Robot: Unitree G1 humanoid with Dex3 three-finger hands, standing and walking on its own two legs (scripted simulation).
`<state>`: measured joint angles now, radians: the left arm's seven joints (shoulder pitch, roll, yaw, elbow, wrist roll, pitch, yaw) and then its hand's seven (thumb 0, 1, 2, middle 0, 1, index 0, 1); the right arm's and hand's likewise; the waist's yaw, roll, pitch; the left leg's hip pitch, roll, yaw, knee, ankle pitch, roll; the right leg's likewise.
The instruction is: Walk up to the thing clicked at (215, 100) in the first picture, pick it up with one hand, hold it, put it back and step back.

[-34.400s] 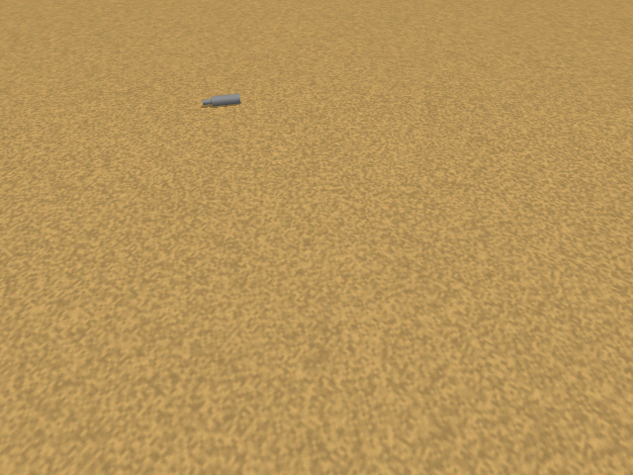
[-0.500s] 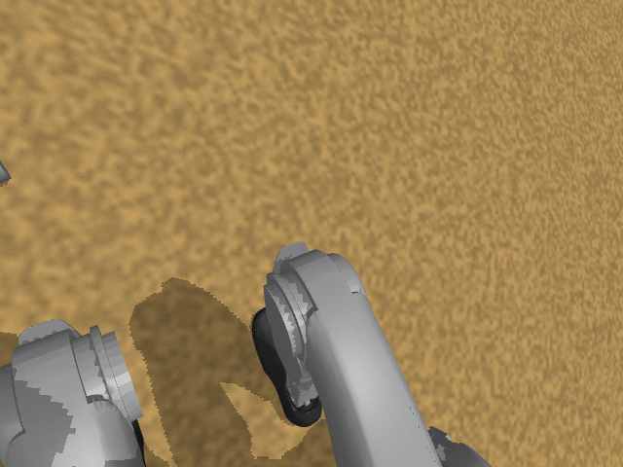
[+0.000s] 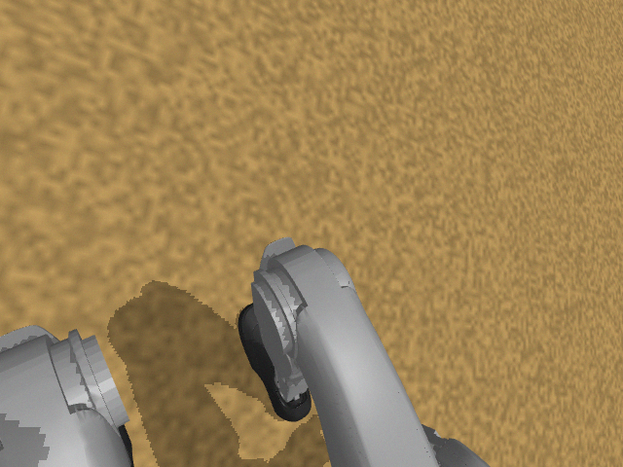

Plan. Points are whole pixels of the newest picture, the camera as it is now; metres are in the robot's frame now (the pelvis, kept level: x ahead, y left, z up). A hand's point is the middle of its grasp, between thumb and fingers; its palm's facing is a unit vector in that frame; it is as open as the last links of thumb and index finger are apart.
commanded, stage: rest palm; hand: left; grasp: from above
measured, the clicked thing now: out of the picture +0.47 +0.33 -0.28
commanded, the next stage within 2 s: close in 0.40 s
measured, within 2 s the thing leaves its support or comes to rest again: neither
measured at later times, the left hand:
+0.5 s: hand out of the picture +0.47 +0.31 -0.26, palm faces -0.41 -0.20 -0.89, open 13.3 cm
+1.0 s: hand out of the picture +0.46 +0.30 -0.26, palm faces -0.41 -0.20 -0.89, open 11.2 cm
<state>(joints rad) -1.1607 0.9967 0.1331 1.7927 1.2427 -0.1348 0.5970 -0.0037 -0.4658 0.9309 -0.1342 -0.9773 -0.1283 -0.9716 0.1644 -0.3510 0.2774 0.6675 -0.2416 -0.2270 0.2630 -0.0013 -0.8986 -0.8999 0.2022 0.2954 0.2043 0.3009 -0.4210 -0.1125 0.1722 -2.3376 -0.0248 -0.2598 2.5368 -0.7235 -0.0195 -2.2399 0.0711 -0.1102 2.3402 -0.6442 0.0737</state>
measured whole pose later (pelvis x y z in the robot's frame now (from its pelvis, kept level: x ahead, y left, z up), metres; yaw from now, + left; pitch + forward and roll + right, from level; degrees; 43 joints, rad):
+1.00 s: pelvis +0.00 +0.00 +0.01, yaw -2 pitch +28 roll -16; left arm -1.17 1.05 0.11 1.83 1.19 -0.10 0.65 0.00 -0.05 0.60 -0.44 -0.75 -0.46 -0.72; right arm 0.15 -0.38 0.33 0.63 -0.24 -0.29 0.29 0.00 -0.90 -0.90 0.20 0.30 0.20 0.30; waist -0.45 -0.15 0.23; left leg -2.31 -0.01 -0.29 2.52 -0.72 -0.02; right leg -2.21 0.07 -0.14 2.30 -0.62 0.08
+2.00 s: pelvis -0.01 +0.00 +0.01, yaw -2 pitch +28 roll -17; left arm -1.17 1.07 0.11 1.81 1.18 -0.11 0.65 -0.01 0.30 0.14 -0.85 -0.35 -0.85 -0.29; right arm 0.15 -0.38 0.34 0.62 -0.24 -0.28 0.27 0.00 -0.90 -0.90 0.20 0.29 0.20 0.30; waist -0.46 -0.15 0.24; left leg -2.31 0.00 -0.29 2.51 -0.72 -0.01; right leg -2.20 0.07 -0.15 2.28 -0.61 0.08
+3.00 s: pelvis +0.00 -0.01 +0.02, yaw +5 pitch +34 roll -9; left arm -1.02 0.74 0.10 1.43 1.13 -0.04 0.36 -0.02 0.26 0.07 -1.00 -0.14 -0.99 -0.12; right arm 0.16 -0.32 0.13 0.66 -0.14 -0.11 0.23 0.00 -0.90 -0.90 0.20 0.29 0.20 0.30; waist -0.29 0.01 0.00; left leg -2.32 -0.02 -0.18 2.42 -0.70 -0.04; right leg -2.27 0.02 -0.06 2.30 -0.64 0.06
